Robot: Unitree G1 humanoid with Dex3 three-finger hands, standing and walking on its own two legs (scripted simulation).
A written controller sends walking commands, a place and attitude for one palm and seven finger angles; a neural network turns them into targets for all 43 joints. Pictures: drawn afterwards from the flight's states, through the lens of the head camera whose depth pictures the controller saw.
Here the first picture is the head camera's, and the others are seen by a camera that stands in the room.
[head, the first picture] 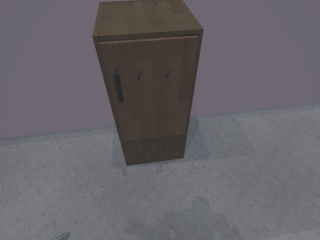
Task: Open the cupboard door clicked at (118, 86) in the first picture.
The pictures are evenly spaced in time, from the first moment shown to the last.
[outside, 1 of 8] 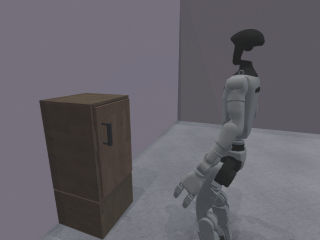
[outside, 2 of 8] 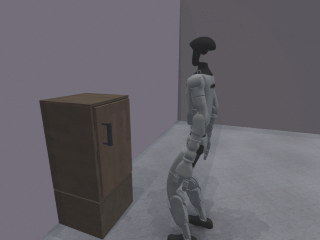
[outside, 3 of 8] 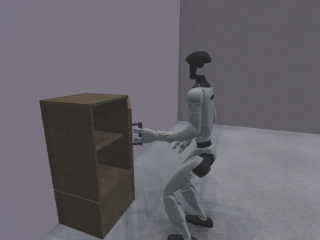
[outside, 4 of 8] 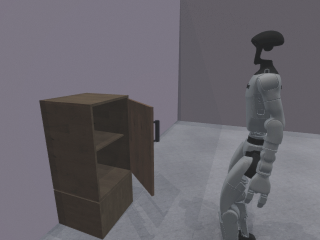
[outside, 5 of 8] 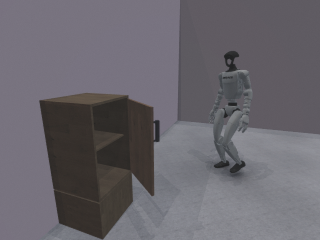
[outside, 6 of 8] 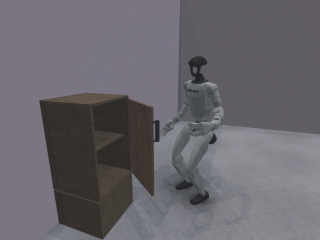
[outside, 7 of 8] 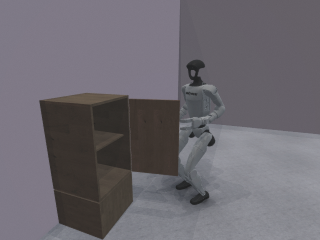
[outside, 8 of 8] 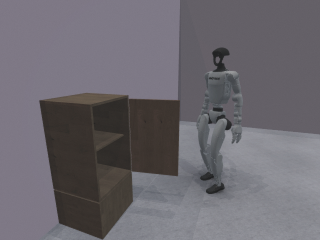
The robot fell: no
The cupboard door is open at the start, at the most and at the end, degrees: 0 100 100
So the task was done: yes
